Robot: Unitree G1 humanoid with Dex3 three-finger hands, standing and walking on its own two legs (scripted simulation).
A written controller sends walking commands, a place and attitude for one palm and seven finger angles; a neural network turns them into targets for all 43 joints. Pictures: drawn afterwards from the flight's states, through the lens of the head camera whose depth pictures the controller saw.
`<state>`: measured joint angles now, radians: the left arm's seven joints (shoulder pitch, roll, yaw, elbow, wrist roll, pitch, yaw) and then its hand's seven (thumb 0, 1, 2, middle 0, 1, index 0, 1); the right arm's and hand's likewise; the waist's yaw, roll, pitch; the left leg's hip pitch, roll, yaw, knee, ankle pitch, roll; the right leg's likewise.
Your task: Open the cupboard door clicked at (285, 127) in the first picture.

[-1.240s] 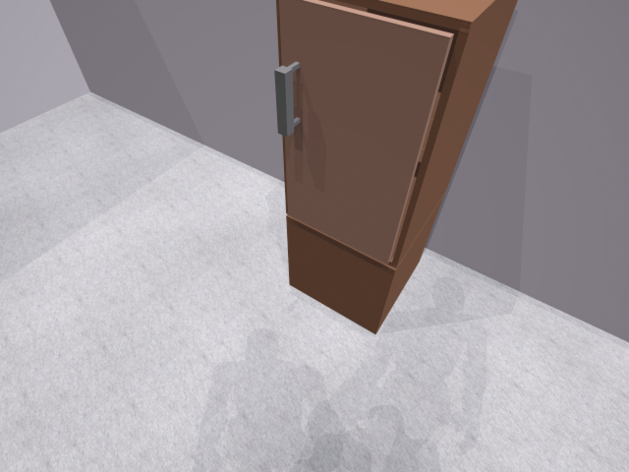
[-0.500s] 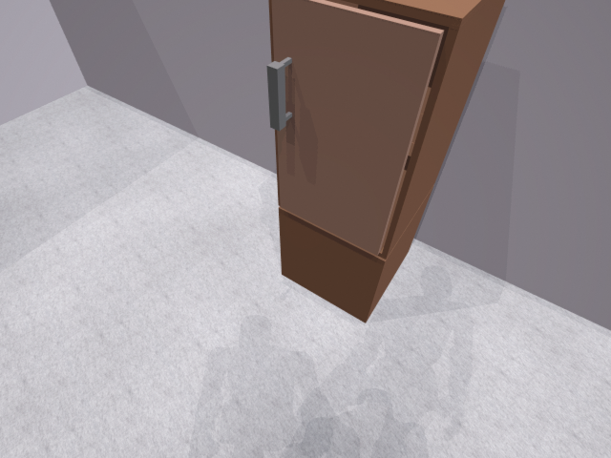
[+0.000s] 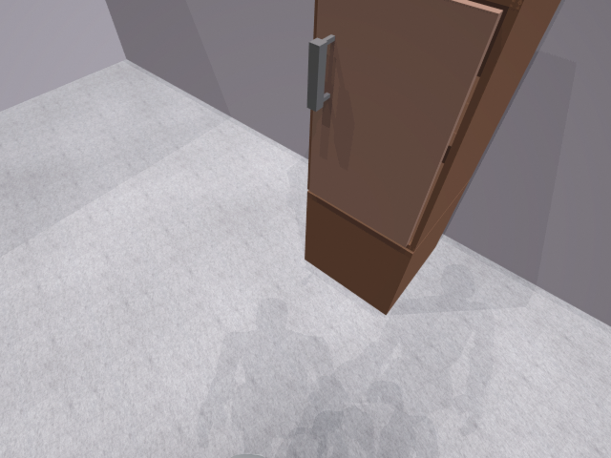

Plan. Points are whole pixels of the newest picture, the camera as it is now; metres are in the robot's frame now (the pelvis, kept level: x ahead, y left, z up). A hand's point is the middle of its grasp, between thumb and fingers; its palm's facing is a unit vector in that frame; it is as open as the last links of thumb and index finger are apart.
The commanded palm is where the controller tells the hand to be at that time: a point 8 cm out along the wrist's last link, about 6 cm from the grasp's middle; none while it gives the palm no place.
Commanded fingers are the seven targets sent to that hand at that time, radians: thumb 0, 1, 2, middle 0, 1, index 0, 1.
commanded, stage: walk around to get in front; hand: left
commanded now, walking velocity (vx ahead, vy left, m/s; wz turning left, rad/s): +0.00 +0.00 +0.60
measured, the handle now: (322, 73) +0.83 +0.00 +0.07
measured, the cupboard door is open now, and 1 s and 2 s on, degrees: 0 0 0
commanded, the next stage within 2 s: none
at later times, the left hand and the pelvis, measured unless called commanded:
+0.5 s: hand out of the picture +0.03 +0.23 -0.15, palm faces +0.28 -0.92 -0.28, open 7.4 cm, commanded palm none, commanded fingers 0.00 0.90 0.90 -0.20 -0.30 -0.20 -0.30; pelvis -0.02 -0.01 +0.01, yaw +17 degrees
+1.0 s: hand out of the picture -0.10 +0.20 -0.18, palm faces +0.60 -0.76 -0.26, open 7.4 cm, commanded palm none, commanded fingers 0.00 0.90 0.90 -0.20 -0.30 -0.20 -0.30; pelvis -0.01 +0.00 +0.00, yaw +36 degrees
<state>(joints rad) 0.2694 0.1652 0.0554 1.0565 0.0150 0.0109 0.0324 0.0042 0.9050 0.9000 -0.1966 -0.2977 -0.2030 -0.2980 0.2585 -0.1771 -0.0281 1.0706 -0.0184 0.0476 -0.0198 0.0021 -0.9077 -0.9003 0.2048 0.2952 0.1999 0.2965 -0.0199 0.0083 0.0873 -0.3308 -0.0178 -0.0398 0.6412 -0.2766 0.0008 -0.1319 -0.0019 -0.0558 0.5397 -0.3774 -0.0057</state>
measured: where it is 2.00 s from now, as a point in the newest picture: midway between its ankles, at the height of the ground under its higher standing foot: outside the picture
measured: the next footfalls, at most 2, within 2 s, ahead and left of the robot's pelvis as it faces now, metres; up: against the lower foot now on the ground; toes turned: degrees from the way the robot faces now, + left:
right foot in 0.54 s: +0.05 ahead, -0.14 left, +0.00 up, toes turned +20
left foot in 0.88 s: -0.02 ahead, +0.13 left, +0.00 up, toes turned +37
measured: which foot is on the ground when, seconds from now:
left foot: down 0.00-0.54, up 0.56-0.86, down 0.88-1.00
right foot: down 0.00-0.10, up 0.12-0.52, down 0.54-0.88, up 0.90-1.00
